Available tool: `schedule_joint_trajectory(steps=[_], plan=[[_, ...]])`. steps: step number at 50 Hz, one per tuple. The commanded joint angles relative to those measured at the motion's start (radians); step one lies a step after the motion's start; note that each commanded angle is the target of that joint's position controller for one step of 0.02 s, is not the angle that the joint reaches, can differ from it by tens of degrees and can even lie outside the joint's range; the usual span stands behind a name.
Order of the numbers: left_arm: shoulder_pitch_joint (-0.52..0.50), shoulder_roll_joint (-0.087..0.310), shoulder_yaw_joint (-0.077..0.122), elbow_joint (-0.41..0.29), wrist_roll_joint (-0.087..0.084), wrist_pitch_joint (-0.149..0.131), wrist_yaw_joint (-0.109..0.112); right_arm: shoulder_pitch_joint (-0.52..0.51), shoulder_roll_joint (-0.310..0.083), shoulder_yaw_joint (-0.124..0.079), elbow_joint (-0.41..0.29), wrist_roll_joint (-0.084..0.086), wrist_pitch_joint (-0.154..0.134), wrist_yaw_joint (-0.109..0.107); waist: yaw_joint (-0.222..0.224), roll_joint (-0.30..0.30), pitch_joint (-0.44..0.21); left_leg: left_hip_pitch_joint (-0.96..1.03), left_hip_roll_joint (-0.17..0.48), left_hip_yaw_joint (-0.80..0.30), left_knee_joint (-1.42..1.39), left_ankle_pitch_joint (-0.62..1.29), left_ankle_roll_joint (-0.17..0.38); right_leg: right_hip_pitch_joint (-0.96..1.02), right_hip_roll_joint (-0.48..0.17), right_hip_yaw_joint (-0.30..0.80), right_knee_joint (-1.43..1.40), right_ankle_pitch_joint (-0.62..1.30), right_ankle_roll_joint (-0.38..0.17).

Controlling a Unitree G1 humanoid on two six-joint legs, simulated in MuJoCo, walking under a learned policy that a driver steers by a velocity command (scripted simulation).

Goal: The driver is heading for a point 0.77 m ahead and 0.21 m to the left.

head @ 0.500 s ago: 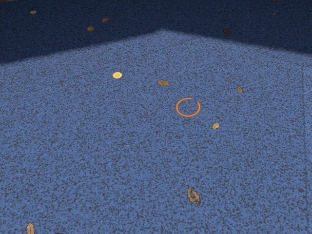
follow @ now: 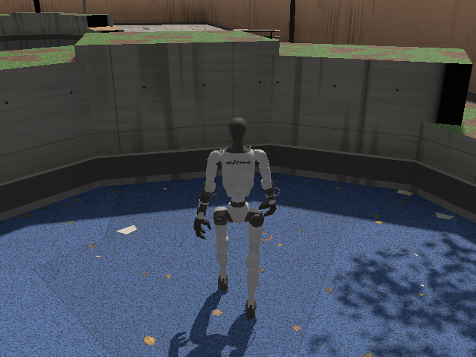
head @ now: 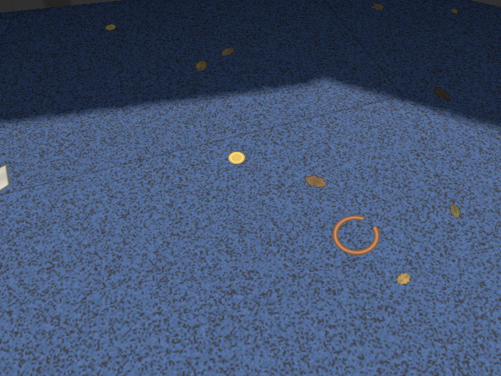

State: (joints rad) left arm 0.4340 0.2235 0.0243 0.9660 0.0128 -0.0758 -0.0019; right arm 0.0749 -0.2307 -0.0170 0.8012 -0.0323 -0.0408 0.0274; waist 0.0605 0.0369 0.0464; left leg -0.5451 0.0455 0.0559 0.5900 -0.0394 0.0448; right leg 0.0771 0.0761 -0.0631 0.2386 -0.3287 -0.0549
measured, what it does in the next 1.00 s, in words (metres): walks ahead, turning left: left foot, then right foot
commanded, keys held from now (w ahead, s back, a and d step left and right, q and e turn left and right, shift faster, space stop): no key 0.04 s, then q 0.50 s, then w+q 0.14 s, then q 0.14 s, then no key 0.18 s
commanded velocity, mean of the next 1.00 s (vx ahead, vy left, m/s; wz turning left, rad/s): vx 0.12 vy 0.00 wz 0.40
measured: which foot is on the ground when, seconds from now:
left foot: up 0.00-0.02, down 0.04-0.52, up 0.54-0.96, down 0.98-1.00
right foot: down 0.00-0.06, up 0.08-0.50, down 0.52-0.98, up 1.00-1.00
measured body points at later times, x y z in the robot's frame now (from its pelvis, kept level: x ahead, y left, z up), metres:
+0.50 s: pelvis +0.08 +0.00 +0.00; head +0.10 -0.01 +0.45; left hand +0.15 +0.27 -0.12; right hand +0.19 -0.26 -0.14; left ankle +0.15 +0.09 -0.73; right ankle +0.11 -0.11 -0.73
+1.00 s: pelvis +0.12 +0.04 -0.01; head +0.14 +0.06 +0.44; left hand +0.01 +0.29 -0.14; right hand +0.38 -0.11 -0.11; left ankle +0.10 +0.13 -0.74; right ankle +0.11 -0.11 -0.73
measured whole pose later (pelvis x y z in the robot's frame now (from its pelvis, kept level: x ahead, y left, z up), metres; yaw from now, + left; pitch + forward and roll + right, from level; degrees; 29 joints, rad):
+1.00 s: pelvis +0.12 +0.04 -0.01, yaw +27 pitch +1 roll +0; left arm 0.32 0.28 0.06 0.88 0.02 0.00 0.01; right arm 0.10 -0.25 -0.06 0.78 -0.03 0.03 0.03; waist 0.05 -0.02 0.06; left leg -0.30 -0.02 0.04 0.51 -0.19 0.04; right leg -0.20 -0.10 -0.16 0.64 -0.44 0.02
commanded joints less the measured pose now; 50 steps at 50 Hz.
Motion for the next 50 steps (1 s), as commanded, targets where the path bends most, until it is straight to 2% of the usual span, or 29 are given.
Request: schedule_joint_trajectory(steps=[1,2,3,4,5,6,7,8,12,17,22,24,25,26,27,28,29,30,31,34,36,39,42,44,46,47,48,49,50], plan=[[-0.034,0.160,0.031,-0.024,-0.005,-0.005,0.014,0.205,-0.094,-0.028,0.033,-0.010,-0.031,-0.021,-0.126,-0.095,-0.064,0.278,-0.077,0.027,-0.133,0.054,0.048,-0.050,-0.218,0.065,0.263,0.950,-0.054],[-0.019,0.149,0.027,-0.027,-0.014,-0.007,0.017,0.308,-0.136,-0.039,0.069,-0.023,-0.047,-0.030,-0.155,-0.047,-0.136,0.469,0.000,-0.025,-0.156,0.331,0.067,-0.142,-0.169,0.043,0.430,0.763,-0.028],[0.073,0.082,0.009,-0.042,-0.034,-0.009,0.023,0.412,-0.230,-0.061,0.083,-0.035,-0.049,-0.034,-0.145,0.125,-0.295,0.764,0.278,-0.271,-0.035,0.867,0.176,-0.358,-0.071,-0.012,0.755,0.209,0.004],[0.163,0.081,0.017,-0.003,-0.048,0.009,0.025,0.412,-0.224,-0.062,0.091,0.020,-0.034,-0.027,-0.112,0.197,-0.448,0.845,0.396,-0.494,-0.077,1.089,0.318,-0.460,0.032,0.061,0.974,-0.286,0.023],[0.103,0.120,0.026,-0.003,-0.013,0.025,0.025,0.327,-0.191,-0.056,0.068,0.052,-0.025,-0.022,-0.093,0.079,-0.370,0.720,0.346,-0.428,-0.138,0.919,0.310,-0.485,-0.026,0.123,0.999,-0.245,0.029],[0.007,0.109,0.025,-0.026,0.007,0.031,0.022,0.222,-0.148,-0.045,0.050,0.049,-0.017,-0.024,-0.079,0.057,-0.225,0.595,0.296,-0.375,-0.193,0.731,0.291,-0.539,-0.054,0.104,0.992,-0.203,0.033],[-0.048,0.097,0.025,-0.040,0.018,0.038,0.022,0.166,-0.116,-0.036,0.042,0.044,-0.010,-0.029,-0.058,0.027,-0.121,0.469,0.246,-0.321,-0.242,0.623,0.257,-0.545,-0.087,0.099,0.939,-0.164,0.039],[-0.066,0.097,0.027,-0.050,0.024,0.052,0.021,0.142,-0.112,-0.036,0.042,0.043,-0.003,-0.034,-0.037,0.032,-0.083,0.377,0.203,-0.281,-0.276,0.542,0.229,-0.512,-0.103,0.098,0.884,-0.131,0.048],[-0.061,0.068,0.025,-0.055,0.017,0.090,0.028,0.149,-0.150,-0.057,0.042,0.019,0.012,-0.030,-0.017,0.034,-0.124,0.266,0.147,-0.261,-0.314,0.305,0.221,-0.443,-0.083,0.074,0.791,-0.086,0.070],[-0.189,0.085,0.029,-0.104,0.012,0.109,0.040,0.164,-0.166,-0.079,0.034,0.009,0.047,-0.028,-0.061,0.081,-0.094,0.207,0.121,-0.362,-0.382,-0.232,0.204,-0.474,-0.076,0.081,0.646,-0.045,0.077],[-0.201,0.083,0.027,-0.126,-0.007,0.099,0.054,0.153,-0.173,-0.096,0.025,0.007,0.075,-0.024,-0.075,0.094,-0.079,0.199,0.110,-0.449,-0.365,-0.279,0.173,-0.395,-0.035,0.081,0.481,-0.073,0.064],[-0.138,0.079,0.027,-0.119,-0.014,0.088,0.063,0.128,-0.171,-0.099,0.020,0.015,0.085,-0.025,-0.044,0.095,-0.075,0.175,0.091,-0.477,-0.337,-0.259,0.134,-0.294,-0.015,0.077,0.301,-0.036,0.039],[-0.094,0.089,0.030,-0.113,-0.011,0.079,0.067,0.116,-0.162,-0.097,0.015,0.025,0.089,-0.027,-0.020,0.082,-0.070,0.130,0.055,-0.469,-0.308,-0.300,0.089,-0.211,-0.026,0.089,0.152,0.008,0.021],[-0.082,0.164,0.046,-0.123,0.004,0.072,0.075,0.136,-0.114,-0.086,0.002,0.035,0.088,-0.031,-0.035,-0.055,-0.064,0.062,-0.023,-0.392,-0.184,-0.406,0.025,-0.160,-0.187,0.249,-0.012,-0.089,-0.016],[-0.164,0.268,0.070,-0.158,0.013,0.073,0.076,0.124,-0.066,-0.077,-0.027,0.052,0.083,-0.034,-0.058,-0.300,-0.034,-0.087,-0.211,-0.148,0.082,-0.464,-0.019,-0.186,-0.438,0.545,-0.121,-0.148,-0.117],[-0.215,0.233,0.066,-0.171,0.029,0.074,0.068,0.127,-0.151,-0.094,-0.008,0.004,0.080,-0.036,-0.067,-0.192,-0.022,-0.047,-0.136,-0.142,0.284,-0.469,-0.024,-0.303,-0.478,0.518,-0.107,-0.115,-0.168],[-0.250,0.168,0.049,-0.187,0.028,0.068,0.064,0.149,-0.164,-0.103,0.007,0.000,0.081,-0.027,-0.096,-0.140,-0.031,-0.009,-0.120,-0.157,0.369,-0.399,-0.017,-0.325,-0.419,0.454,-0.099,-0.151,-0.152],[-0.283,0.140,0.043,-0.193,0.019,0.064,0.061,0.179,-0.156,-0.105,0.021,-0.004,0.084,-0.017,-0.119,-0.138,-0.014,-0.025,-0.110,-0.148,0.432,-0.332,-0.022,-0.314,-0.359,0.374,-0.103,-0.162,-0.115],[-0.293,0.142,0.043,-0.200,0.011,0.059,0.060,0.191,-0.156,-0.106,0.025,-0.011,0.088,-0.008,-0.123,-0.170,-0.018,-0.060,-0.101,-0.133,0.483,-0.295,-0.031,-0.265,-0.326,0.322,-0.108,-0.169,-0.092],[-0.197,0.145,0.048,-0.183,0.007,0.042,0.052,0.127,-0.132,-0.096,0.009,-0.010,0.086,0.016,-0.059,-0.151,0.003,-0.169,-0.066,-0.105,0.493,-0.251,-0.063,-0.128,-0.315,0.242,-0.113,-0.102,-0.096],[-0.137,0.151,0.053,-0.162,0.009,0.030,0.049,0.075,-0.113,-0.090,-0.009,-0.007,0.085,0.024,-0.026,-0.124,0.021,-0.180,-0.055,-0.097,0.429,-0.250,-0.089,-0.064,-0.325,0.186,-0.085,0.080,-0.107],[-0.109,0.170,0.062,-0.148,0.012,0.025,0.044,0.044,-0.097,-0.081,-0.031,0.000,0.089,0.030,-0.013,-0.160,0.005,-0.116,-0.041,-0.057,0.319,-0.274,-0.106,-0.040,-0.339,0.099,-0.016,0.375,-0.121],[-0.112,0.186,0.068,-0.145,0.015,0.033,0.030,0.013,-0.077,-0.066,-0.061,0.009,0.093,0.033,-0.006,-0.203,-0.022,0.025,-0.043,-0.003,0.185,-0.306,-0.078,-0.103,-0.338,0.014,0.066,0.566,-0.118],[-0.111,0.200,0.073,-0.137,0.018,0.040,0.020,0.015,-0.082,-0.062,-0.070,0.016,0.094,0.028,-0.006,-0.232,-0.037,0.113,-0.068,0.031,0.109,-0.316,-0.050,-0.134,-0.339,0.002,0.114,0.635,-0.113],[-0.122,0.212,0.077,-0.132,0.010,0.048,0.015,0.039,-0.093,-0.062,-0.069,0.016,0.089,0.018,-0.020,-0.243,-0.051,0.182,-0.082,0.035,0.009,-0.299,-0.020,-0.137,-0.348,0.017,0.170,0.642,-0.101],[-0.142,0.211,0.076,-0.132,0.002,0.054,0.015,0.080,-0.094,-0.063,-0.058,0.008,0.081,0.011,-0.053,-0.214,-0.064,0.263,-0.089,0.030,-0.102,-0.220,-0.003,-0.165,-0.338,0.005,0.232,0.597,-0.077],[-0.129,0.196,0.071,-0.124,0.000,0.058,0.014,0.143,-0.114,-0.067,-0.035,-0.005,0.065,0.001,-0.090,-0.128,-0.101,0.407,-0.079,-0.010,-0.245,-0.072,0.009,-0.228,-0.309,-0.030,0.344,0.509,-0.035],[-0.097,0.128,0.049,-0.146,0.004,0.062,0.013,0.221,-0.193,-0.081,-0.028,-0.022,0.045,-0.011,-0.108,0.068,-0.197,0.615,0.141,-0.255,-0.290,0.085,0.040,-0.384,-0.262,-0.083,0.550,0.199,0.025],[-0.096,0.041,0.023,-0.185,0.000,0.074,0.016,0.212,-0.295,-0.097,-0.042,0.008,0.042,-0.019,-0.092,0.235,-0.212,0.641,0.379,-0.525,-0.288,0.390,0.198,-0.573,-0.098,-0.073,0.679,-0.315,0.057]])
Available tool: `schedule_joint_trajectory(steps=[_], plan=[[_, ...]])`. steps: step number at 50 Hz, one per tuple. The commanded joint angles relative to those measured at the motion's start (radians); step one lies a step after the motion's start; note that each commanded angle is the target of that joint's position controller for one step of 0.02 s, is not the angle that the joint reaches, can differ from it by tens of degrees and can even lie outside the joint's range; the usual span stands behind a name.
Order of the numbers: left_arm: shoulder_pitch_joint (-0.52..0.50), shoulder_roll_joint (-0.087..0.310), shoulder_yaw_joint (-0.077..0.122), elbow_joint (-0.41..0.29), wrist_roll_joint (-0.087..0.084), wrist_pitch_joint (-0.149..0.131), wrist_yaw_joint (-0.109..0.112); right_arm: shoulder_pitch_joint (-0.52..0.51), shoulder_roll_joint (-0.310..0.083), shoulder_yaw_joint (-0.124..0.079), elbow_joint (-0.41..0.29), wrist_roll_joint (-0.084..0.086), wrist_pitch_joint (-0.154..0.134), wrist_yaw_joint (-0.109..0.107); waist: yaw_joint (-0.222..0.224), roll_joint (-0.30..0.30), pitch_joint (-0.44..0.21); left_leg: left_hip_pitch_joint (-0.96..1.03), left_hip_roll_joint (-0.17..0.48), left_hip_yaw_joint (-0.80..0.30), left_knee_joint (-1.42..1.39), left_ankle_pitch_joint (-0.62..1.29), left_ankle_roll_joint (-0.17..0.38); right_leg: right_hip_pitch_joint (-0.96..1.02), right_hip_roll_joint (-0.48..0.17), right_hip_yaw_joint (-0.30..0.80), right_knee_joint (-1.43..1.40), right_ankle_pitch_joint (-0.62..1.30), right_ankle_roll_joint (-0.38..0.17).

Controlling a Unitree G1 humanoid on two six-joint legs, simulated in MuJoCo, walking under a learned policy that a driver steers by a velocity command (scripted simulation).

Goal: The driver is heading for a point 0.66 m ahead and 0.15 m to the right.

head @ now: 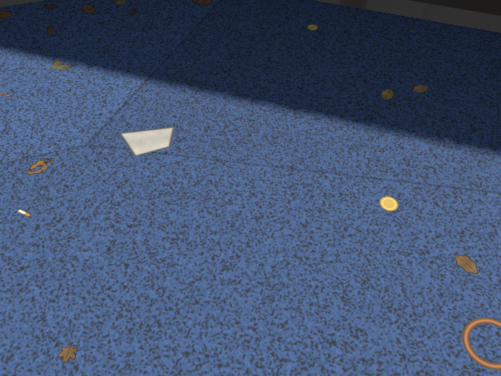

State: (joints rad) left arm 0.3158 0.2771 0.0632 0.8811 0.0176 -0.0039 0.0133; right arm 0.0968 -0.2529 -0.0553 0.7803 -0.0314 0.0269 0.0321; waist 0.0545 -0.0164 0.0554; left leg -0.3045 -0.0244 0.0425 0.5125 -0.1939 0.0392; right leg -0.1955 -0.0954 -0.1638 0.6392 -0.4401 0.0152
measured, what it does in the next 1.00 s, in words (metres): steps on the spot, turning right: right foot, then left foot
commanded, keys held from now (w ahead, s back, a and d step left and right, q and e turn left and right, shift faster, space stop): no key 0.16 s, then e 0.64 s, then no key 0.08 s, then w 0.12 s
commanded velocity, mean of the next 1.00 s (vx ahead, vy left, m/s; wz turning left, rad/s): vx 0.03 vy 0.00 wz -0.26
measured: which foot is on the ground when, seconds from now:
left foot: down 0.00-0.44, up 0.46-0.86, down 0.88-1.00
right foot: up 0.00-0.42, down 0.44-0.88, up 0.90-1.00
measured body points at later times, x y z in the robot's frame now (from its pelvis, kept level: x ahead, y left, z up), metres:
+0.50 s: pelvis +0.02 +0.00 +0.00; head +0.04 -0.02 +0.45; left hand +0.11 +0.26 -0.12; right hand +0.10 -0.28 -0.13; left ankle +0.02 +0.09 -0.71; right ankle +0.00 -0.09 -0.73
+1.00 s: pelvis +0.03 +0.04 +0.02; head +0.06 +0.05 +0.47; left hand +0.23 +0.26 -0.12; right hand +0.02 -0.26 -0.09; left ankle +0.06 +0.12 -0.73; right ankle -0.03 -0.08 -0.67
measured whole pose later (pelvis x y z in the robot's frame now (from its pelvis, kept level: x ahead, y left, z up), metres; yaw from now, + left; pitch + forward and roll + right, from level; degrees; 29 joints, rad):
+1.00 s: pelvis +0.03 +0.04 +0.02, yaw -21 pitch +0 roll -1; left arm 0.18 0.31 0.08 0.87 0.03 0.04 -0.01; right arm 0.23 -0.26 -0.03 0.83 -0.03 0.01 -0.03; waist 0.00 -0.04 0.03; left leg -0.18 -0.03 -0.02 0.39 -0.22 0.05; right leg -0.39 0.12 0.14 0.89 -0.40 -0.03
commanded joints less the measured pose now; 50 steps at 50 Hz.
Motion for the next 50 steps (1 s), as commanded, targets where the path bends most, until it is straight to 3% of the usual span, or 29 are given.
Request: schedule_joint_trajectory(steps=[1,2,3,4,5,7,10,14,18,20,21,22,23,24,25,26,27,29,33,38,41,43,44,45,46,47,48,50], plan=[[0.008,0.066,0.005,-0.059,0.015,0.024,0.006,0.232,-0.190,-0.037,0.010,0.031,-0.030,-0.027,-0.097,0.104,-0.201,0.376,0.401,-0.394,-0.134,0.723,0.229,-0.264,0.029,0.144,0.378,-0.199,-0.016],[0.000,0.050,0.000,-0.067,-0.005,0.028,0.005,0.180,-0.172,-0.029,0.006,0.035,-0.027,-0.040,-0.089,0.205,-0.188,0.325,0.380,-0.351,-0.171,0.585,0.251,-0.278,0.040,0.151,0.403,-0.162,-0.017],[-0.029,0.073,0.003,-0.052,-0.005,0.028,0.005,0.103,-0.116,-0.011,-0.003,0.026,-0.022,-0.044,-0.068,0.148,-0.106,0.256,0.303,-0.296,-0.225,0.443,0.202,-0.283,0.013,0.174,0.362,-0.079,-0.013],[-0.040,0.091,0.011,-0.044,0.000,0.029,0.003,0.044,-0.100,-0.003,-0.011,0.027,-0.021,-0.052,-0.048,0.170,-0.059,0.213,0.255,-0.250,-0.245,0.427,0.165,-0.268,0.014,0.169,0.330,-0.019,-0.010],[-0.003,0.088,0.010,-0.016,0.006,0.032,-0.001,0.029,-0.077,0.008,-0.007,0.019,-0.023,-0.053,-0.030,0.150,-0.070,0.195,0.228,-0.204,-0.238,0.525,0.154,-0.218,0.023,0.166,0.324,0.024,-0.007],[0.031,0.057,0.004,0.011,0.005,0.041,-0.004,0.045,-0.080,0.014,0.009,0.021,-0.037,-0.055,-0.017,0.110,-0.098,0.187,0.220,-0.163,-0.227,0.576,0.153,-0.160,0.039,0.165,0.289,0.059,-0.003],[0.028,0.013,-0.011,0.040,0.002,0.051,-0.002,0.046,-0.056,0.031,0.042,0.013,-0.046,-0.060,-0.021,0.121,-0.087,0.149,0.209,-0.129,-0.249,0.407,0.139,-0.085,0.047,0.171,0.128,0.075,0.006],[-0.056,0.050,-0.004,0.019,-0.002,0.052,0.004,0.062,-0.127,0.011,0.068,0.011,-0.032,-0.072,-0.055,0.139,-0.044,0.130,0.245,-0.161,-0.236,0.238,0.162,-0.092,0.075,0.156,0.065,0.059,-0.010],[-0.059,0.033,-0.004,0.007,-0.004,0.038,0.003,0.075,-0.142,-0.008,0.079,0.016,-0.017,-0.082,-0.054,0.109,-0.039,0.158,0.295,-0.187,-0.183,0.271,0.188,-0.123,0.078,0.135,0.050,0.016,-0.039],[-0.034,0.016,-0.007,0.008,-0.004,0.029,0.002,0.063,-0.149,-0.017,0.082,0.018,-0.011,-0.086,-0.030,0.095,-0.047,0.147,0.290,-0.158,-0.125,0.306,0.163,-0.068,0.087,0.122,-0.063,0.094,-0.059],[-0.025,0.023,-0.006,0.006,-0.002,0.021,0.002,0.066,-0.152,-0.022,0.085,0.017,-0.009,-0.087,-0.018,0.073,-0.048,0.121,0.270,-0.131,-0.081,0.270,0.125,-0.022,0.082,0.152,-0.165,0.200,-0.075],[-0.014,0.076,0.005,0.002,0.009,0.012,0.003,0.069,-0.133,-0.022,0.075,0.015,-0.007,-0.086,-0.025,-0.017,-0.053,0.067,0.206,-0.072,0.038,0.174,0.069,0.018,0.012,0.284,-0.255,0.327,-0.107],[-0.004,0.193,0.036,-0.005,0.000,0.007,0.005,0.056,-0.074,-0.012,0.036,0.023,-0.002,-0.085,-0.050,-0.207,-0.040,-0.099,0.017,0.060,0.215,-0.123,-0.009,0.063,-0.188,0.576,-0.299,0.639,-0.217],[0.055,0.193,0.040,0.007,0.002,0.008,0.000,-0.005,-0.073,-0.009,0.024,0.019,0.010,-0.092,0.019,-0.227,-0.032,-0.197,-0.048,0.007,0.416,-0.426,-0.023,0.082,-0.287,0.680,-0.342,0.803,-0.337],[0.046,0.171,0.039,0.007,-0.003,0.009,0.002,0.020,-0.074,-0.009,0.034,0.016,0.017,-0.086,-0.013,-0.120,-0.039,-0.203,-0.018,-0.059,0.530,-0.401,-0.027,0.075,-0.244,0.607,-0.334,0.770,-0.354],[-0.019,0.151,0.038,-0.009,-0.008,0.016,0.007,0.034,-0.075,-0.011,0.046,0.021,0.017,-0.080,-0.041,-0.075,-0.028,-0.213,0.000,-0.078,0.556,-0.329,-0.033,0.061,-0.176,0.535,-0.330,0.685,-0.318],[-0.073,0.132,0.034,-0.028,-0.011,0.024,0.011,0.037,-0.092,-0.017,0.046,0.021,0.013,-0.076,-0.061,-0.071,-0.019,-0.228,0.012,-0.083,0.540,-0.272,-0.039,0.062,-0.125,0.493,-0.328,0.639,-0.275],[-0.102,0.113,0.032,-0.046,-0.013,0.030,0.009,0.050,-0.106,-0.019,0.050,0.008,0.009,-0.065,-0.061,-0.086,-0.065,-0.217,0.008,-0.068,0.514,-0.224,-0.063,0.105,-0.072,0.449,-0.309,0.678,-0.253],[-0.033,0.148,0.048,-0.033,-0.011,0.031,0.006,0.017,-0.092,-0.011,0.022,0.020,0.010,-0.067,-0.021,-0.089,-0.088,-0.221,0.007,-0.069,0.392,-0.229,-0.088,0.157,-0.079,0.497,-0.289,0.660,-0.265],[-0.072,0.180,0.060,-0.055,-0.002,0.043,-0.004,0.018,-0.107,-0.008,-0.009,0.028,0.004,-0.072,-0.015,-0.123,-0.097,-0.118,-0.013,-0.079,0.259,-0.226,-0.073,0.083,-0.070,0.573,-0.276,0.606,-0.250],[-0.136,0.186,0.063,-0.071,-0.002,0.049,-0.012,0.083,-0.111,-0.007,-0.009,0.032,-0.007,-0.075,-0.047,-0.134,-0.107,0.004,-0.028,-0.075,0.119,-0.205,-0.054,0.029,-0.052,0.606,-0.251,0.616,-0.211],[-0.185,0.163,0.054,-0.082,-0.014,0.054,-0.009,0.168,-0.103,-0.006,0.012,0.024,-0.021,-0.082,-0.101,-0.104,-0.107,0.178,-0.016,-0.069,-0.154,-0.030,-0.038,-0.061,0.011,0.577,-0.191,0.493,-0.133],[-0.150,0.109,0.038,-0.088,-0.015,0.052,-0.007,0.164,-0.169,-0.017,0.005,0.006,-0.029,-0.090,-0.077,0.054,-0.102,0.240,0.153,-0.254,-0.290,-0.084,-0.005,-0.149,0.095,0.494,-0.065,0.283,-0.075],[-0.096,0.049,0.022,-0.092,-0.016,0.048,-0.001,0.111,-0.257,-0.029,-0.030,0.003,-0.027,-0.085,-0.049,0.256,-0.112,0.280,0.369,-0.543,-0.366,-0.169,0.084,-0.306,0.278,0.319,0.092,-0.096,-0.043],[-0.101,0.132,0.038,-0.086,0.013,0.048,0.002,0.145,-0.263,-0.035,-0.011,-0.012,-0.022,-0.073,-0.063,0.228,-0.098,0.169,0.408,-0.599,-0.359,-0.309,0.169,-0.294,0.222,0.325,0.256,-0.134,-0.054],[-0.113,0.150,0.043,-0.076,0.014,0.044,-0.005,0.114,-0.192,-0.018,-0.014,-0.008,-0.023,-0.064,-0.045,0.162,-0.040,0.135,0.352,-0.560,-0.387,-0.470,0.168,-0.313,0.196,0.350,0.317,-0.063,-0.066],[-0.106,0.134,0.040,-0.062,0.015,0.039,-0.016,0.072,-0.151,-0.008,-0.014,0.001,-0.027,-0.060,-0.026,0.163,0.021,0.120,0.290,-0.478,-0.407,-0.476,0.136,-0.338,0.180,0.338,0.340,0.006,-0.059],[-0.082,0.118,0.033,-0.033,0.027,0.029,-0.036,0.103,-0.131,-0.002,0.001,0.005,-0.043,-0.062,-0.038,0.184,0.014,0.196,0.223,-0.372,-0.414,-0.357,0.112,-0.360,0.174,0.303,0.364,0.083,-0.037]])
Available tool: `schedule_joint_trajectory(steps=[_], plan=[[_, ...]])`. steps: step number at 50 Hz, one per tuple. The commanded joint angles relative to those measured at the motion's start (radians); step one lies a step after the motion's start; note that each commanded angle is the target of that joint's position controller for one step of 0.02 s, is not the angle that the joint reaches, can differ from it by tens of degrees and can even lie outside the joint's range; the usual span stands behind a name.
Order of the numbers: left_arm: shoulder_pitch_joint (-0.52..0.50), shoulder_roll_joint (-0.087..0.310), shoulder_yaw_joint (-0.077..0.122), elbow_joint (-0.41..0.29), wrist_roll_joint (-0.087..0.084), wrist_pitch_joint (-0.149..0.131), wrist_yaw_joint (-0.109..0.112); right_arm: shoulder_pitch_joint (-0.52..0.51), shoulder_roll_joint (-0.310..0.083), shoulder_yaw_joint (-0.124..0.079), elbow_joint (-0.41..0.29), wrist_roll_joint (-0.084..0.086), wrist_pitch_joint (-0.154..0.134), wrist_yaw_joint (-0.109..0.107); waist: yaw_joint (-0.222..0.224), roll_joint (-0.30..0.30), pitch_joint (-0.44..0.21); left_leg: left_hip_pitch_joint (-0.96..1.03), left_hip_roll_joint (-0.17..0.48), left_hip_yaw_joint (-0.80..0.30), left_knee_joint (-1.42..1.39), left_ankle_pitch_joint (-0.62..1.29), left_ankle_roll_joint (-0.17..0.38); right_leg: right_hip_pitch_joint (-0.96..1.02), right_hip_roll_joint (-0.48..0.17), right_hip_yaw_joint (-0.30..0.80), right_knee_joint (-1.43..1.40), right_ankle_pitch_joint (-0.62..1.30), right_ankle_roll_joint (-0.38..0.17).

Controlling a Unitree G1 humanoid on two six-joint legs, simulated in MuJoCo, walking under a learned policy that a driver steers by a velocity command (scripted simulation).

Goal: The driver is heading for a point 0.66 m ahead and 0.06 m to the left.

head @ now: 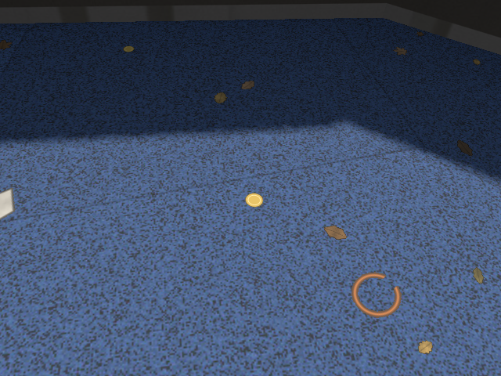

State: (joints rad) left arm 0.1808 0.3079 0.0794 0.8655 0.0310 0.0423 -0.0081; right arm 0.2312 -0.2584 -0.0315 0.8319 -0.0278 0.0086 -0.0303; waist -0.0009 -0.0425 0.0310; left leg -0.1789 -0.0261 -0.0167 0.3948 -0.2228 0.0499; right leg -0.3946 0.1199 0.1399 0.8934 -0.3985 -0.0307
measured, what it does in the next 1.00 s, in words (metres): walks ahead: right foot, then left foot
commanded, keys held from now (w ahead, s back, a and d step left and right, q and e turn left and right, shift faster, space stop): w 0.54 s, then w+q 0.46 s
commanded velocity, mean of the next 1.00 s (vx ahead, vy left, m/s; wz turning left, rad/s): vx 0.43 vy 0.00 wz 0.10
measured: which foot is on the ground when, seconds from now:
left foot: down 0.00-0.36, up 0.38-0.84, down 0.86-1.00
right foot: up 0.00-0.32, down 0.34-0.84, up 0.86-1.00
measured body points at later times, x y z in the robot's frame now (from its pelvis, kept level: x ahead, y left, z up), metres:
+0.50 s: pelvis +0.15 -0.06 +0.00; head +0.17 -0.08 +0.45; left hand +0.23 +0.20 -0.12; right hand +0.17 -0.32 -0.15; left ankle +0.11 +0.08 -0.67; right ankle +0.13 -0.13 -0.75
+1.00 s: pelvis +0.43 -0.02 -0.02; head +0.46 -0.02 +0.43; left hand +0.46 +0.24 -0.15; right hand +0.55 -0.28 -0.15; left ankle +0.46 +0.01 -0.75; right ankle +0.35 -0.16 -0.65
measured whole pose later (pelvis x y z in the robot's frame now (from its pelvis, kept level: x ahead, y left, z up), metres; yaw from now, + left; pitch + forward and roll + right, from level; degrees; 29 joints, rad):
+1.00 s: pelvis +0.43 -0.02 -0.02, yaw +10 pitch +0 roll +1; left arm 0.24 0.23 0.02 0.90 0.03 -0.09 0.00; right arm 0.23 -0.27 -0.07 0.92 -0.01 -0.03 0.01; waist 0.00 -0.01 0.07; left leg -0.29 -0.15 0.05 0.47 -0.17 0.15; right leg -0.40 -0.03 0.00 1.24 -0.33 -0.03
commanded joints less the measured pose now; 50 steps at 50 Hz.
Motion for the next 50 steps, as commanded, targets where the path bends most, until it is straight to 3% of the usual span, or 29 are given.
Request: schedule_joint_trajectory(steps=[1,5,11,14,16,17,18,19,20,21,22,24,27,30,33,36,39,41,42,43,44,45,46,47,48,49,50], plan=[[0.043,0.080,0.013,-0.011,0.016,-0.023,-0.021,0.008,-0.130,-0.028,-0.030,0.005,-0.034,0.004,0.003,0.183,0.037,0.104,0.215,-0.287,-0.290,-0.285,0.106,-0.177,-0.042,-0.008,0.108,0.063,0.016],[-0.057,0.062,0.000,-0.032,0.012,-0.043,-0.033,0.110,-0.145,-0.039,0.028,0.013,-0.064,0.012,-0.037,0.166,0.042,0.207,0.235,-0.265,-0.292,-0.215,0.138,-0.252,-0.090,-0.069,0.012,0.113,0.044],[-0.181,0.018,-0.026,-0.073,0.003,-0.065,-0.040,0.190,-0.150,-0.046,0.078,0.004,-0.075,0.025,-0.077,0.182,0.059,0.134,0.249,-0.215,-0.277,-0.144,0.169,-0.136,-0.134,-0.179,-0.234,0.089,0.038],[-0.158,0.022,-0.029,-0.074,-0.004,-0.075,-0.033,0.187,-0.157,-0.051,0.086,0.006,-0.075,0.034,-0.050,0.175,0.066,0.047,0.259,-0.200,-0.244,-0.092,0.167,0.012,-0.120,-0.211,-0.340,0.106,-0.001],[-0.026,0.021,-0.025,-0.032,-0.001,-0.087,-0.020,0.155,-0.155,-0.051,0.088,0.017,-0.073,0.036,0.029,0.131,0.046,-0.070,0.236,-0.154,-0.139,0.011,0.138,0.249,-0.092,-0.228,-0.461,0.185,-0.026],[0.101,0.055,-0.011,0.013,0.003,-0.098,-0.007,0.149,-0.128,-0.042,0.084,0.015,-0.077,0.036,0.081,0.071,-0.015,-0.152,0.190,-0.102,-0.002,0.090,0.109,0.442,-0.103,-0.183,-0.492,0.165,-0.041],[0.259,0.136,0.010,0.039,0.021,-0.110,0.009,0.113,-0.070,-0.023,0.048,0.016,-0.081,0.040,0.152,-0.100,-0.115,-0.263,0.100,0.005,0.307,-0.006,0.065,0.608,-0.330,0.092,-0.611,-0.070,-0.080],[0.325,0.250,0.036,0.057,0.006,-0.106,0.011,0.114,-0.031,-0.015,0.011,0.019,-0.083,0.040,0.140,-0.272,-0.116,-0.515,-0.032,0.070,0.562,-0.310,0.039,0.655,-0.524,0.498,-0.761,-0.313,-0.177],[0.247,0.170,0.019,0.046,-0.004,-0.100,0.007,0.105,-0.125,-0.039,0.030,0.000,-0.072,0.034,0.094,-0.094,-0.018,-0.559,0.034,-0.017,0.695,-0.276,0.058,0.548,-0.509,0.470,-0.747,-0.344,-0.198],[0.150,0.102,-0.001,0.017,-0.008,-0.103,-0.001,0.101,-0.111,-0.039,0.039,0.002,-0.075,0.048,0.047,-0.042,0.038,-0.550,0.076,-0.038,0.710,-0.170,0.064,0.465,-0.452,0.359,-0.743,-0.241,-0.182],[0.104,0.058,-0.012,0.007,-0.008,-0.111,-0.006,0.105,-0.087,-0.034,0.051,0.007,-0.077,0.057,0.020,-0.026,0.054,-0.513,0.101,-0.036,0.687,-0.099,0.054,0.409,-0.399,0.252,-0.759,-0.089,-0.162],[0.098,0.028,-0.025,0.015,-0.011,-0.128,-0.001,0.106,-0.077,-0.032,0.066,-0.010,-0.064,0.066,-0.004,-0.038,0.041,-0.464,0.123,-0.008,0.660,-0.031,0.023,0.382,-0.330,0.110,-0.772,0.157,-0.136],[0.180,0.035,-0.026,0.061,-0.022,-0.143,0.002,0.046,-0.062,-0.031,0.048,-0.014,-0.048,0.075,-0.008,-0.031,0.032,-0.502,0.123,0.029,0.660,0.025,-0.011,0.403,-0.311,0.017,-0.757,0.463,-0.150],[0.230,0.030,-0.031,0.088,-0.016,-0.144,0.006,-0.060,-0.046,-0.024,0.015,-0.004,-0.040,0.079,0.009,-0.022,0.059,-0.561,0.105,0.030,0.603,0.090,-0.026,0.403,-0.303,-0.075,-0.769,0.587,-0.141],[0.236,0.017,-0.040,0.102,-0.011,-0.147,0.010,-0.156,-0.023,-0.010,-0.019,0.003,-0.044,0.081,0.020,-0.025,0.087,-0.518,0.067,0.046,0.437,0.181,-0.016,0.376,-0.282,-0.167,-0.777,0.668,-0.112],[0.265,0.018,-0.046,0.123,-0.013,-0.151,0.022,-0.244,-0.010,0.003,-0.051,0.000,-0.045,0.083,0.037,-0.018,0.104,-0.451,0.049,0.109,0.283,0.225,0.017,0.407,-0.305,-0.215,-0.788,0.754,-0.097],[0.258,0.051,-0.044,0.135,-0.010,-0.149,0.037,-0.206,-0.033,-0.002,-0.049,-0.001,-0.049,0.075,0.001,-0.038,0.053,-0.339,-0.012,0.158,0.213,0.156,0.076,0.509,-0.332,-0.263,-0.653,1.127,-0.075],[0.236,0.085,-0.034,0.129,0.001,-0.133,0.048,-0.041,-0.072,-0.020,-0.002,-0.004,-0.054,0.067,-0.072,-0.065,-0.049,-0.187,-0.068,0.171,0.199,0.059,0.121,0.549,-0.345,-0.286,-0.391,1.324,-0.068],[0.224,0.098,-0.030,0.120,0.000,-0.124,0.047,0.093,-0.097,-0.035,0.041,-0.009,-0.059,0.064,-0.126,-0.059,-0.121,-0.023,-0.083,0.152,0.137,0.067,0.149,0.491,-0.339,-0.298,-0.191,1.234,-0.065],[0.212,0.094,-0.032,0.096,-0.003,-0.124,0.041,0.227,-0.158,-0.060,0.072,-0.024,-0.059,0.052,-0.185,0.003,-0.194,0.200,0.026,-0.005,0.094,-0.011,0.201,0.302,-0.305,-0.314,0.089,0.953,-0.055],[0.288,-0.027,-0.052,0.049,-0.012,-0.131,0.016,0.213,-0.264,-0.088,0.056,-0.027,-0.050,0.041,-0.087,0.247,-0.272,0.492,0.327,-0.525,0.067,0.017,0.362,-0.126,-0.103,-0.297,0.484,0.003,-0.007],[0.199,0.057,-0.033,0.021,-0.010,-0.141,0.012,0.203,-0.249,-0.091,0.061,0.020,-0.040,0.048,-0.120,0.159,-0.314,0.519,0.359,-0.764,-0.082,-0.039,0.418,-0.284,-0.059,-0.095,0.611,-0.091,-0.013],[0.116,0.064,-0.034,-0.015,-0.014,-0.156,0.007,0.123,-0.215,-0.085,0.053,0.026,-0.039,0.043,-0.088,0.104,-0.145,0.386,0.337,-0.607,-0.120,-0.031,0.374,-0.355,-0.135,-0.065,0.554,0.020,-0.022],[0.093,0.064,-0.035,-0.021,-0.015,-0.166,0.007,0.080,-0.156,-0.072,0.048,0.023,-0.041,0.042,-0.057,0.024,-0.063,0.245,0.304,-0.510,-0.148,0.066,0.333,-0.312,-0.173,-0.078,0.466,0.084,-0.020],[0.086,0.055,-0.034,-0.019,-0.007,-0.159,0.009,0.049,-0.126,-0.064,0.047,0.018,-0.047,0.038,-0.018,-0.014,-0.009,0.131,0.254,-0.429,-0.161,0.178,0.295,-0.253,-0.197,-0.080,0.396,0.098,-0.008],[0.099,0.045,-0.036,-0.026,0.008,-0.139,0.008,0.036,-0.102,-0.055,0.049,0.022,-0.053,0.033,0.015,-0.009,-0.004,0.055,0.210,-0.366,-0.171,0.262,0.275,-0.190,-0.210,-0.079,0.347,0.094,0.012],[0.112,0.029,-0.039,-0.028,0.017,-0.118,0.005,0.039,-0.103,-0.052,0.049,0.024,-0.062,0.033,0.030,0.007,-0.014,0.021,0.188,-0.324,-0.176,0.310,0.265,-0.154,-0.215,-0.083,0.304,0.087,0.028]])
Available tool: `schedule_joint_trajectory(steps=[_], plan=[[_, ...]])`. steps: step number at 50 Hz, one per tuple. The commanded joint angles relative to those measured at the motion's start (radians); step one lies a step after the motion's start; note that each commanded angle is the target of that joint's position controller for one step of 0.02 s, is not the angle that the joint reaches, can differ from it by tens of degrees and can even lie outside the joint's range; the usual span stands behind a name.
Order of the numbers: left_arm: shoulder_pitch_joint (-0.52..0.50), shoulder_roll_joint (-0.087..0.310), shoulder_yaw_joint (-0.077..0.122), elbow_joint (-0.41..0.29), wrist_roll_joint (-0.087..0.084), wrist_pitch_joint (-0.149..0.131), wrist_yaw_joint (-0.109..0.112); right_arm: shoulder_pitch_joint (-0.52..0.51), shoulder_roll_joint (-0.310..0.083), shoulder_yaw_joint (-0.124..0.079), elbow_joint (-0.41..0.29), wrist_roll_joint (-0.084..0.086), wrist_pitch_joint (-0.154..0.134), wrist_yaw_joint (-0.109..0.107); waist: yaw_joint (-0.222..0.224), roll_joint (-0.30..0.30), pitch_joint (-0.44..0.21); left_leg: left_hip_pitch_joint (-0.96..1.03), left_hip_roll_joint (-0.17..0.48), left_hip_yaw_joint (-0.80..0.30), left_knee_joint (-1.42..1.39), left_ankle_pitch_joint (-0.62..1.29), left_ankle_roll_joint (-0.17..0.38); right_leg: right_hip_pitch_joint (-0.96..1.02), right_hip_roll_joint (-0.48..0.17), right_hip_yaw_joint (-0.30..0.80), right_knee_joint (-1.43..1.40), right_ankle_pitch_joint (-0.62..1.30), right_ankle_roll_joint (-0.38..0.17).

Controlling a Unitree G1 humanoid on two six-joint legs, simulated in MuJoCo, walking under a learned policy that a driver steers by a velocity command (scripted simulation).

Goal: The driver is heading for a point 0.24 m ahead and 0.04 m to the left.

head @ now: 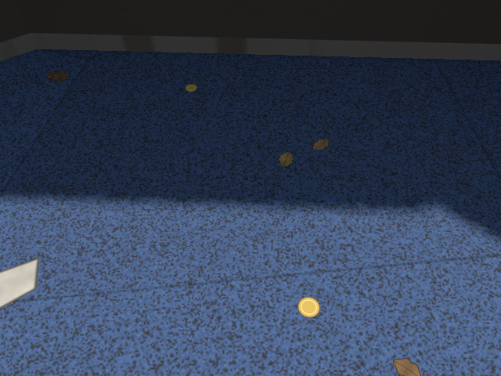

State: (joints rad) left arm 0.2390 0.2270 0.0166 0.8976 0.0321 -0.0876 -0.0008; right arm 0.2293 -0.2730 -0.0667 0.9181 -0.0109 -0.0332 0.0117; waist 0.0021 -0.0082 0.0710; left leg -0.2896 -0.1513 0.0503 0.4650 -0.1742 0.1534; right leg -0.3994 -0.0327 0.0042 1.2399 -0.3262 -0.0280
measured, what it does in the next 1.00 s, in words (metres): walks ahead: right foot, then left foot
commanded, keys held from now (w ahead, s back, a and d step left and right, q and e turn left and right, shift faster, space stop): no key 1.00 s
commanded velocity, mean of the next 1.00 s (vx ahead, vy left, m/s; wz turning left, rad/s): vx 0.12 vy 0.00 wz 0.12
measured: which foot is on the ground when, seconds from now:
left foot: down 0.00-0.36, up 0.38-0.68, down 0.70-1.00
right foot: up 0.00-0.34, down 0.36-1.00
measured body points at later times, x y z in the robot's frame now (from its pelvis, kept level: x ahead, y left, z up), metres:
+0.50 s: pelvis +0.19 -0.04 +0.01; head +0.22 -0.05 +0.45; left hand +0.26 +0.22 -0.12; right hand +0.26 -0.29 -0.15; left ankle +0.09 +0.07 -0.67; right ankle +0.28 -0.10 -0.73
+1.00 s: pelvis +0.21 -0.01 +0.01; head +0.21 -0.01 +0.46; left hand +0.20 +0.23 -0.14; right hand +0.23 -0.24 -0.14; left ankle +0.17 +0.10 -0.73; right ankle +0.28 -0.10 -0.73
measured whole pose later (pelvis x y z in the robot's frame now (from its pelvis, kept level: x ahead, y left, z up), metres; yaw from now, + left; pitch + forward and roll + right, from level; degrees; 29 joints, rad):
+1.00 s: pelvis +0.21 -0.01 +0.01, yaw +6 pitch -1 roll +0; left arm 0.27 0.20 0.00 1.07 0.01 0.00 0.02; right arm 0.29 -0.17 0.01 1.12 -0.01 -0.01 -0.04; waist 0.02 -0.01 0.01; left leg -0.10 -0.04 -0.03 0.39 -0.26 0.02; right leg -0.24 0.02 -0.02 0.38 -0.12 -0.03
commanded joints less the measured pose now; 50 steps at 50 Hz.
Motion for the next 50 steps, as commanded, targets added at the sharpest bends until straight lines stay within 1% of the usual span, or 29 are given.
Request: schedule_joint_trajectory(steps=[1,3,5,8,10,12,14,16,17,18,19,20,21,22,23,24,25,26,29,32,34,35,36,37,38,39,41,44,50], plan=[[0.061,0.098,0.022,-0.062,0.018,0.028,-0.004,0.049,-0.098,-0.018,-0.035,0.011,-0.031,-0.009,0.036,-0.022,-0.049,0.110,0.303,-0.350,-0.242,0.396,0.157,-0.137,-0.063,0.034,-0.078,0.012,0.040],[0.043,0.085,0.019,-0.073,0.013,0.045,-0.004,0.076,-0.122,-0.021,-0.026,0.008,-0.042,-0.008,0.039,-0.008,-0.044,0.079,0.277,-0.265,-0.224,0.659,0.133,-0.127,-0.054,-0.003,-0.160,0.058,0.063],[-0.018,0.082,0.018,-0.097,0.009,0.052,-0.004,0.111,-0.116,-0.016,-0.016,0.008,-0.038,-0.008,0.019,0.025,-0.050,0.090,0.237,-0.199,-0.194,0.824,0.070,-0.132,-0.041,-0.032,-0.257,0.144,0.069],[-0.102,0.078,0.011,-0.126,-0.004,0.056,-0.007,0.154,-0.097,-0.005,-0.005,0.010,-0.025,-0.015,-0.025,0.074,-0.076,0.157,0.204,-0.165,-0.161,0.872,-0.018,-0.127,-0.016,-0.054,-0.404,0.262,0.055],[-0.146,0.080,0.007,-0.136,-0.011,0.056,-0.004,0.180,-0.092,0.000,0.003,0.006,-0.017,-0.024,-0.054,0.084,-0.085,0.219,0.212,-0.174,-0.144,0.865,-0.039,-0.126,0.000,-0.059,-0.485,0.309,0.042],[-0.170,0.086,0.004,-0.138,-0.013,0.052,0.002,0.192,-0.089,0.005,0.010,-0.002,-0.009,-0.034,-0.069,0.087,-0.084,0.277,0.232,-0.189,-0.117,0.863,-0.040,-0.119,0.018,-0.057,-0.548,0.305,0.031],[-0.144,0.102,0.006,-0.126,-0.011,0.044,0.008,0.180,-0.090,0.007,0.014,-0.012,-0.004,-0.042,-0.056,0.094,-0.079,0.306,0.258,-0.214,-0.066,0.892,-0.035,-0.073,0.036,-0.044,-0.607,0.247,0.009],[-0.030,0.130,0.015,-0.083,-0.009,0.031,0.019,0.144,-0.102,0.006,0.013,-0.008,-0.008,-0.048,-0.001,0.096,-0.088,0.319,0.271,-0.244,0.032,0.940,-0.041,0.045,0.054,-0.028,-0.720,0.226,-0.027],[0.054,0.133,0.018,-0.055,-0.004,0.017,0.025,0.114,-0.108,0.007,0.011,0.004,-0.013,-0.047,0.053,0.068,-0.105,0.294,0.250,-0.233,0.131,0.876,-0.055,0.163,0.033,-0.011,-0.849,0.367,-0.048],[0.149,0.175,0.025,-0.033,0.004,0.002,0.034,0.111,-0.093,0.015,-0.016,0.015,-0.026,-0.043,0.077,-0.012,-0.200,0.175,0.206,-0.214,0.284,0.585,-0.075,0.389,-0.120,0.122,-0.816,0.824,-0.087],[0.150,0.217,0.031,-0.038,-0.008,0.013,0.032,0.267,-0.015,0.025,0.008,0.040,-0.018,-0.043,0.015,-0.213,-0.317,0.020,0.045,-0.147,0.547,-0.234,-0.115,0.570,-0.378,0.369,-0.748,1.353,-0.284],[0.125,0.152,0.018,-0.041,-0.036,0.028,0.021,0.282,-0.076,0.013,0.041,0.016,0.003,-0.048,0.010,-0.135,-0.351,-0.020,0.022,-0.161,0.634,-0.462,-0.112,0.506,-0.403,0.446,-0.791,1.256,-0.350],[0.057,0.112,0.006,-0.048,-0.037,0.030,0.015,0.227,-0.082,0.009,0.055,-0.007,0.017,-0.047,-0.005,-0.048,-0.229,-0.048,0.048,-0.190,0.668,-0.432,-0.119,0.390,-0.351,0.378,-0.838,1.064,-0.329],[-0.003,0.081,-0.005,-0.054,-0.028,0.033,0.017,0.178,-0.064,0.013,0.053,-0.018,0.026,-0.042,-0.019,-0.015,-0.162,-0.049,0.073,-0.192,0.634,-0.383,-0.127,0.302,-0.292,0.311,-0.886,0.879,-0.282],[-0.034,0.063,-0.016,-0.051,-0.022,0.037,0.024,0.149,-0.049,0.016,0.053,-0.015,0.038,-0.036,-0.035,-0.033,-0.115,-0.020,0.099,-0.187,0.562,-0.346,-0.139,0.225,-0.242,0.246,-0.932,0.759,-0.235],[-0.052,0.070,-0.017,-0.043,-0.018,0.041,0.029,0.152,-0.035,0.021,0.059,-0.015,0.052,-0.031,-0.053,-0.080,-0.100,0.031,0.110,-0.165,0.492,-0.316,-0.154,0.166,-0.194,0.190,-0.959,0.660,-0.200],[-0.055,0.083,-0.014,-0.033,-0.012,0.044,0.028,0.169,-0.021,0.027,0.076,-0.014,0.063,-0.030,-0.061,-0.103,-0.104,0.071,0.101,-0.132,0.430,-0.309,-0.164,0.144,-0.159,0.150,-0.964,0.595,-0.176],[-0.042,0.091,-0.012,-0.023,-0.009,0.046,0.027,0.169,-0.014,0.030,0.087,-0.010,0.072,-0.032,-0.055,-0.108,-0.115,0.087,0.098,-0.112,0.365,-0.314,-0.171,0.150,-0.146,0.141,-0.968,0.529,-0.165],[-0.007,0.126,-0.001,0.002,-0.012,0.057,0.025,0.120,-0.012,0.035,0.102,-0.004,0.090,-0.044,-0.026,-0.113,-0.119,0.106,0.111,-0.082,0.227,-0.277,-0.170,0.151,-0.150,0.177,-1.000,0.239,-0.158],[-0.030,0.135,0.006,0.011,-0.017,0.078,0.026,0.107,-0.008,0.041,0.124,-0.004,0.087,-0.045,-0.034,-0.118,-0.087,0.160,0.120,-0.057,0.084,-0.159,-0.150,0.082,-0.135,0.199,-1.033,-0.062,-0.126],[-0.013,0.124,0.007,0.024,-0.023,0.088,0.027,0.108,-0.005,0.048,0.139,-0.013,0.074,-0.046,-0.036,-0.080,-0.046,0.216,0.146,-0.090,-0.052,-0.070,-0.124,0.010,-0.122,0.203,-1.046,-0.183,-0.068],[-0.001,0.114,0.008,0.029,-0.025,0.090,0.024,0.107,-0.019,0.051,0.138,-0.022,0.063,-0.048,-0.026,-0.049,-0.028,0.212,0.200,-0.161,-0.101,-0.080,-0.109,-0.004,-0.107,0.197,-1.029,-0.183,-0.035],[0.016,0.101,0.010,0.031,-0.034,0.094,0.022,0.083,-0.047,0.049,0.140,-0.015,0.055,-0.047,0.007,0.023,0.016,0.082,0.229,-0.212,-0.125,-0.179,-0.089,0.044,-0.050,0.140,-1.014,-0.124,-0.015],[0.008,0.090,0.009,0.043,-0.032,0.096,0.019,0.069,-0.024,0.056,0.147,-0.008,0.045,-0.045,0.010,0.060,0.028,-0.017,0.238,-0.225,-0.168,-0.230,-0.089,0.148,-0.035,0.113,-0.968,-0.019,-0.016],[0.022,0.077,0.007,0.055,-0.028,0.094,0.017,0.059,-0.012,0.062,0.151,-0.004,0.033,-0.046,0.023,0.080,0.009,-0.053,0.243,-0.229,-0.197,-0.230,-0.098,0.228,-0.033,0.103,-0.932,0.060,-0.021],[0.043,0.070,0.006,0.071,-0.026,0.092,0.016,0.051,-0.017,0.061,0.155,-0.001,0.025,-0.048,0.034,0.087,-0.005,-0.061,0.241,-0.227,-0.213,-0.213,-0.105,0.271,-0.033,0.097,-0.912,0.108,-0.023],[0.055,0.077,0.007,0.092,-0.020,0.086,0.015,0.054,-0.018,0.062,0.159,0.003,0.016,-0.051,0.036,0.068,-0.013,-0.032,0.235,-0.215,-0.208,-0.160,-0.108,0.278,-0.041,0.100,-0.906,0.146,-0.029],[0.053,0.065,0.003,0.117,-0.023,0.083,0.018,0.087,-0.002,0.065,0.175,0.002,0.017,-0.052,0.023,0.037,-0.004,0.014,0.230,-0.202,-0.192,-0.113,-0.099,0.241,-0.042,0.099,-0.915,0.150,-0.025],[0.066,0.048,-0.004,0.160,-0.023,0.083,0.025,0.119,0.008,0.067,0.192,0.002,0.017,-0.054,0.012,0.015,-0.001,0.048,0.230,-0.192,-0.181,-0.065,-0.091,0.231,-0.043,0.097,-0.913,0.182,-0.017]])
